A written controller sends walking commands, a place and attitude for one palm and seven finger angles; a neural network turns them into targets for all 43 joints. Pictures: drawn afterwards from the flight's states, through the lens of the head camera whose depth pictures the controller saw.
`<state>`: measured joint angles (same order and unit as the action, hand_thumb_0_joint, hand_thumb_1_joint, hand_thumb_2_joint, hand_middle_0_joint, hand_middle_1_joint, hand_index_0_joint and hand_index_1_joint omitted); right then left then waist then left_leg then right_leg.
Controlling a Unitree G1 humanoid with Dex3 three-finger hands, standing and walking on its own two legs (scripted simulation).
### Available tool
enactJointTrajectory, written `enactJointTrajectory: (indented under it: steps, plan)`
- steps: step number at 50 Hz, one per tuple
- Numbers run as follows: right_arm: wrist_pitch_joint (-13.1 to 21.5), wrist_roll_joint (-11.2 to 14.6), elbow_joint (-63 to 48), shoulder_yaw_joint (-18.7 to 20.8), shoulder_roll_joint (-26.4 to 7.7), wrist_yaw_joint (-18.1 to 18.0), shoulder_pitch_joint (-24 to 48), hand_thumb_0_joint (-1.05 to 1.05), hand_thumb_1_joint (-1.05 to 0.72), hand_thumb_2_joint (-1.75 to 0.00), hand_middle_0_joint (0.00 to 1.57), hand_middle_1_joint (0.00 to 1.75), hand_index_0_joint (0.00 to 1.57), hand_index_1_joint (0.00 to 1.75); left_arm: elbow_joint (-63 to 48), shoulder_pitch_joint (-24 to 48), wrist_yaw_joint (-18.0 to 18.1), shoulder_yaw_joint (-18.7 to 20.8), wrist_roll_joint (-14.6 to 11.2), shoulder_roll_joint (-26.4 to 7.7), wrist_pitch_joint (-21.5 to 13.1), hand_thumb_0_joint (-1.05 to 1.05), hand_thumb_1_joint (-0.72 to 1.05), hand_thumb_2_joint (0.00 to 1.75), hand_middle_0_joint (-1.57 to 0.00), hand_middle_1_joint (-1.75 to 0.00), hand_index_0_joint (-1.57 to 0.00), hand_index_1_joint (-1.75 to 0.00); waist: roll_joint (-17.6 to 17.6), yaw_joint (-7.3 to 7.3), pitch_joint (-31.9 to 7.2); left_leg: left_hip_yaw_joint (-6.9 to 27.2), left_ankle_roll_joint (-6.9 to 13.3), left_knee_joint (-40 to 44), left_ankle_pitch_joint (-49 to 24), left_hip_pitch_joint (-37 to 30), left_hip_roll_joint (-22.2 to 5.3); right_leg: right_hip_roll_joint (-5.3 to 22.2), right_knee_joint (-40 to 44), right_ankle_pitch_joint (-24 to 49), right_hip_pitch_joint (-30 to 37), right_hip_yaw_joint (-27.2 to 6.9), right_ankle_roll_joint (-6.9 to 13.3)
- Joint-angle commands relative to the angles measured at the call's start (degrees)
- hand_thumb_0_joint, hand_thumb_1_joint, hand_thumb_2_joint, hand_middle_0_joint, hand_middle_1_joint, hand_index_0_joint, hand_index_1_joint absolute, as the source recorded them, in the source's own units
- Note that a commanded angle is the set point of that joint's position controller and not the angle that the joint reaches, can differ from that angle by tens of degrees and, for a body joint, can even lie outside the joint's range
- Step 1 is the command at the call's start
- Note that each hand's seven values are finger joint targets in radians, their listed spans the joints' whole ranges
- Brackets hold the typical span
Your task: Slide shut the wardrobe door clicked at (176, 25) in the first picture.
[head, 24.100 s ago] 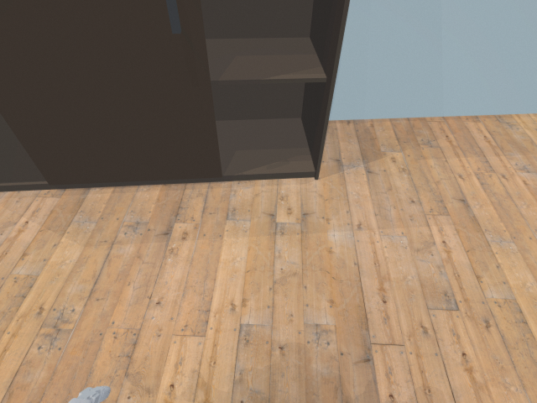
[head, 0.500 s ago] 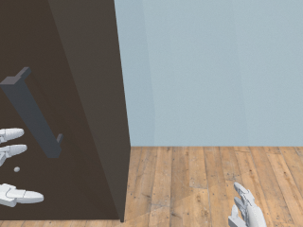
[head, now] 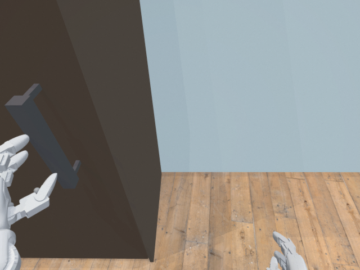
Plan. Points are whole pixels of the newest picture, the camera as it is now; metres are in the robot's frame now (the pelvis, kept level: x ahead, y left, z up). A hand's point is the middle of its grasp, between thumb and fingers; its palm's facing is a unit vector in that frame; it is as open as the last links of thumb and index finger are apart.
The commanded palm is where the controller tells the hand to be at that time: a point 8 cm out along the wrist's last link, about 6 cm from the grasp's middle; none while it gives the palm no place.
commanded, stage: draw the hand back to the body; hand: left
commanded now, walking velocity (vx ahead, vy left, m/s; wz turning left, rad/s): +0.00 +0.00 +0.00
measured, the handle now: (54, 141) +0.29 +0.32 +0.16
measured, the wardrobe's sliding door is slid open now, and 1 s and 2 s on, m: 0.00 0.00 0.00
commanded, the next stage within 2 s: step back with the hand held close in 0.48 s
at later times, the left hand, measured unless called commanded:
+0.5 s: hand (45, 193) +0.18 +0.26 +0.16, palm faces +0.50 -0.80 -0.34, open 7.4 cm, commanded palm +0.13 +0.29 +0.18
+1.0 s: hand (27, 196) +0.16 +0.28 +0.17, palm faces +0.41 -0.79 -0.46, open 7.4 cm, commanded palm +0.10 +0.31 +0.18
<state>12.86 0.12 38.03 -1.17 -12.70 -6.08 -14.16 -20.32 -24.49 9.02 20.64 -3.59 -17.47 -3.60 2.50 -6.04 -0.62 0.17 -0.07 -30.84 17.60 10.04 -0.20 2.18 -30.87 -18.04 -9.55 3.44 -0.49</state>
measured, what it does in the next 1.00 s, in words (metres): shifts its weight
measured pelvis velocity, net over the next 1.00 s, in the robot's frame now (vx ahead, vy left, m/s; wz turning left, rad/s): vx -0.06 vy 0.02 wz -0.04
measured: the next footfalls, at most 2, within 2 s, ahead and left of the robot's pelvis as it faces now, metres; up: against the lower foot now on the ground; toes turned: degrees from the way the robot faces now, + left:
right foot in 1.42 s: -0.09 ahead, -0.11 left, +0.00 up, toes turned +5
left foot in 1.62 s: -0.07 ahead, +0.14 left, +0.00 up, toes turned +2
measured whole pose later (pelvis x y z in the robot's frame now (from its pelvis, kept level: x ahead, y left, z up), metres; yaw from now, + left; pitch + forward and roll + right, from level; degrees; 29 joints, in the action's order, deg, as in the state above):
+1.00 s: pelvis -0.06 +0.02 +0.00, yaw -2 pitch -1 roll +0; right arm 4.4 -0.2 31.1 -0.2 -11.8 -4.2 -10.2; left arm -29.1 -28.2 8.4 24.5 -2.6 -23.8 -10.4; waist -0.7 -1.5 3.6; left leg -2.5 1.4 -29.8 11.8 16.9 -0.1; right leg 2.2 -28.9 -10.7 -17.0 0.7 -1.7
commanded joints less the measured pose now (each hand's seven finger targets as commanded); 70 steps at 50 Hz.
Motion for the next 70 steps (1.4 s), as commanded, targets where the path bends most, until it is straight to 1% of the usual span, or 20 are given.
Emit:
enactJointTrajectory:
  steps: [1, 5, 10, 19, 25, 30, 31, 33, 34, 36, 40, 44, 48, 53, 57, 60, 62, 65, 68, 70]
  plan:
    - [3.4, -0.2, -9.7, 2.0, -5.8, -0.4, 8.4, 0.0, -0.9, -0.9, 0.2, 0.3, 0.2, 0.3, -14.0, 11.6, -0.1, 3.0, 0.9, -12.5, -3.7, 0.0, 0.75, 0.83, -0.21, -0.38, -0.21, -0.38, 1.8, 2.3, -2.6, 0.0, 1.7, 6.2, -10.3, -0.4, -0.4, -0.4, 6.1, 8.9, -0.3, -1.2, 1.2]
    - [3.7, -0.5, -9.6, 1.8, -5.6, -0.3, 9.0, 0.0, -0.9, -0.9, 0.2, 0.3, 0.2, 0.3, -16.2, 13.4, -0.1, 1.8, 1.0, -12.2, -4.0, 0.0, 0.9, 0.9, -0.2, -0.3, -0.2, -0.3, 3.5, 2.24, -2.3, 0.0, 1.6, 6.6, -10.2, -1.2, -0.3, -0.5, 7.0, 9.0, 0.4, -1.3, 1.3]
    - [3.4, -0.7, -9.7, 1.8, -5.4, -0.2, 9.5, 0.0, -0.9, -0.9, 0.2, 0.3, 0.2, 0.3, -15.4, 11.5, -0.2, 3.5, 0.6, -13.2, -3.7, 0.0, 0.9, 0.9, -0.2, -0.3, -0.2, -0.3, 0.8, 1.8, -2.4, -0.2, 1.6, 7.1, -10.6, -1.6, -0.2, -0.7, 8.0, 9.7, 1.7, -1.3, 1.3]
    - [2.9, -0.7, -9.9, 1.5, -5.0, 0.0, 10.2, 0.0, -0.9, -0.9, 0.2, 0.3, 0.2, 0.3, -14.5, 11.4, -0.7, 3.4, 0.5, -12.5, -3.8, 0.0, 0.9, 0.9, -0.2, -0.3, -0.2, -0.3, 4.0, 1.78, -0.8, -0.7, 1.3, 8.8, -8.3, -2.5, -0.3, -0.8, 9.5, 7.1, 1.8, -1.5, 1.2]
    - [2.1, -0.6, -9.9, 1.8, -5.1, 0.0, 10.5, 0.0, -0.9, -0.9, 0.2, 0.3, 0.2, 0.3, -11.9, 9.1, -1.1, 4.3, 0.0, -12.8, -3.7, 0.0, 0.9, 0.9, -0.2, -0.3, -0.2, -0.3, -0.9, 1.54, -0.2, -1.1, 1.7, 9.0, -7.9, -2.3, -0.4, -0.9, 10.6, 6.1, 1.9, -1.6, 0.9]
    - [2.3, -0.7, -9.8, 1.9, -5.3, 0.1, 10.9, 0.0, -0.9, -0.9, 0.2, 0.3, 0.2, 0.3, -17.2, 13.6, -0.7, 5.7, 0.4, -15.1, -4.7, 0.0, 0.9, 0.9, -0.2, -0.3, -0.2, -0.3, 4.1, 1.41, -2.3, -1.0, 1.5, 9.3, -8.0, -3.3, -0.1, -0.8, 10.6, 6.6, 3.1, -1.9, 1.2]
    - [0.8, -0.6, -11.8, 1.7, -6.7, 0.7, 10.6, 0.0, -0.9, -0.9, 0.2, 0.3, 0.2, 0.3, -20.5, 18.9, -0.2, 12.1, 0.6, -20.6, -7.5, 0.0, 0.9, 0.9, -0.2, -0.3, -0.2, -0.3, 0.8, 3.95, 4.4, -0.3, 2.4, 7.1, -5.3, 1.9, -0.9, 1.8, 15.1, 9.0, -3.4, -8.8, 1.3]
    - [-1.4, -0.9, -10.4, 1.8, -5.4, 1.5, 9.7, 0.0, -0.9, -0.9, 0.2, 0.3, 0.2, 0.3, -12.9, 9.5, -1.0, 7.1, 1.1, -14.5, -7.6, 0.0, 0.9, 0.9, -0.2, -0.3, -0.2, -0.3, -6.1, 4.32, 4.1, -0.3, 2.3, 3.1, -6.1, 1.0, -0.3, 4.9, 16.7, 9.1, -6.2, -10.3, 2.0]
    - [-2.2, -0.9, -10.9, 1.9, -5.3, 1.8, 9.1, 0.0, -0.9, -0.9, 0.2, 0.3, 0.2, 0.3, -13.2, 8.7, -1.1, 6.2, 1.2, -13.8, -7.5, 0.0, 0.9, 0.9, -0.2, -0.3, -0.2, -0.3, -7.9, 4.47, 2.8, -0.3, 2.0, 2.1, -6.8, 0.9, -0.4, 5.8, 16.4, 9.7, -6.0, -10.4, 2.2]
    - [-3.2, -0.9, -11.5, 2.4, -5.7, 1.7, 9.0, 0.0, -0.9, -0.9, 0.2, 0.3, 0.2, 0.3, -15.7, 8.3, -0.7, 6.5, 1.4, -14.2, -8.6, 0.0, 0.9, 0.9, -0.2, -0.3, -0.2, -0.3, -3.5, 4.69, -0.5, -0.2, 1.6, 2.9, -9.6, -0.2, -1.0, 6.2, 13.9, 12.4, -5.3, -9.3, 2.3]
    - [-4.4, -0.7, -13.4, 3.4, -6.7, 1.5, 8.5, 0.0, -0.9, -0.9, 0.2, 0.3, 0.2, 0.3, -19.5, 2.7, 0.1, 8.6, 1.3, -15.1, -9.9, 0.0, 0.9, 0.9, -0.2, -0.3, -0.2, -0.3, 4.4, 4.36, -7.7, 1.9, 2.2, 7.2, -22.5, -1.0, -4.2, 1.5, 5.5, 21.1, 0.3, -4.5, -0.1]
    - [-5.5, -0.5, -15.1, 3.7, -6.6, 1.5, 8.1, 0.0, -0.9, -0.9, 0.2, 0.3, 0.2, 0.3, -21.5, -0.2, 0.5, 10.4, 1.2, -15.8, -10.4, 0.0, 0.9, 0.9, -0.2, -0.3, -0.2, -0.3, 3.8, 4.15, -10.9, 3.7, 2.7, 7.9, -24.4, 3.9, -6.2, 0.0, 0.7, 23.4, 4.5, -3.8, -0.6]
    - [-5.9, -0.3, -15.9, 3.9, -6.8, 1.4, 7.6, 0.0, -0.9, -0.9, 0.2, 0.3, 0.2, 0.3, -20.3, -3.5, 0.5, 11.4, 1.1, -15.6, -10.5, 0.0, 0.9, 0.9, -0.2, -0.3, -0.2, -0.3, 3.7, 4.27, -9.4, 4.5, 3.2, 9.2, -16.4, 11.9, -7.1, -0.2, -2.0, 21.4, 6.2, -4.3, -0.5]
    - [-5.8, -0.1, -15.7, 3.9, -6.9, 1.5, 6.6, 0.0, -0.9, -0.9, 0.2, 0.3, 0.2, 0.3, -16.9, -3.9, 0.3, 11.6, 1.5, -14.7, -11.1, 0.0, 0.9, 0.9, -0.2, -0.3, -0.2, -0.3, 0.9, 5.11, -3.5, 4.3, 3.9, 9.6, 7.8, 23.0, -5.9, 1.1, 0.5, 11.5, 4.4, -8.1, 0.3]
    - [-5.1, -0.2, -15.2, 3.8, -7.0, 1.5, 5.5, 0.0, -0.9, -0.9, 0.2, 0.3, 0.2, 0.3, -17.4, -1.1, 0.8, 11.1, 2.1, -15.4, -12.3, 0.0, 0.9, 0.9, -0.2, -0.3, -0.2, -0.3, -3.4, 5.57, -0.9, 3.6, 3.1, 3.7, 14.2, 19.8, -3.3, 4.0, 8.7, -6.7, -6.5, -11.9, 2.1]
    - [-4.4, -0.4, -14.2, 3.4, -7.1, 1.1, 5.4, 0.0, -0.9, -0.9, 0.2, 0.3, 0.2, 0.3, -20.0, 1.7, 1.5, 11.3, 2.1, -16.9, -13.0, 0.0, 0.9, 0.9, -0.2, -0.3, -0.2, -0.3, -3.1, 5.98, -1.1, 3.8, 2.4, 1.4, 11.5, 12.9, -2.6, 4.7, 10.4, -11.2, -14.6, -10.8, 2.6]
    - [-3.7, -0.4, -14.1, 3.2, -7.2, 0.9, 5.2, 0.0, -0.9, -0.9, 0.2, 0.3, 0.2, 0.3, -21.1, 2.6, 1.8, 10.8, 2.3, -16.3, -13.5, 0.0, 0.9, 0.9, -0.2, -0.3, -0.2, -0.3, 1.9, 6.1, -1.6, 6.8, 3.1, 6.8, 13.4, 15.5, -4.4, 2.2, 5.7, -9.5, -11.9, -7.7, 1.2]
    - [-2.2, -0.2, -14.9, 3.7, -7.7, 0.4, 6.4, 0.0, -0.9, -0.9, 0.2, 0.3, 0.2, 0.3, -21.1, 2.1, 1.9, 12.7, 3.2, -16.1, -14.2, 0.0, 0.9, 0.9, -0.2, -0.3, -0.2, -0.3, 13.3, 4.84, -4.6, 17.9, 7.9, 21.5, 23.4, 32.4, -14.0, -4.9, -16.6, 2.1, 7.7, -3.0, -1.3]
    - [-1.8, -0.2, -14.4, 4.8, -7.7, 1.1, 5.6, 0.0, -0.9, -0.9, 0.2, 0.3, 0.2, 0.3, -18.4, -1.6, 1.1, 13.6, 3.5, -15.8, -14.6, 0.0, 0.9, 0.9, -0.2, -0.3, -0.2, -0.3, 9.3, 4.61, -5.0, 14.8, 8.4, 17.3, 21.9, 32.8, -14.1, -5.0, -14.2, 2.0, 9.6, -4.4, -0.3]
    - [-1.8, -0.3, -14.7, 4.9, -7.4, 1.3, 5.5, 0.0, -0.9, -0.9, 0.2, 0.3, 0.2, 0.3, -17.0, -3.6, 0.5, 14.2, 3.6, -16.1, -14.9, 0.0, 0.9, 0.9, -0.2, -0.3, -0.2, -0.3, 5.2, 4.77, -2.2, 10.1, 6.6, 10.2, 20.9, 34.5, -9.3, -3.0, -3.9, -0.5, 8.1, -8.5, 1.1]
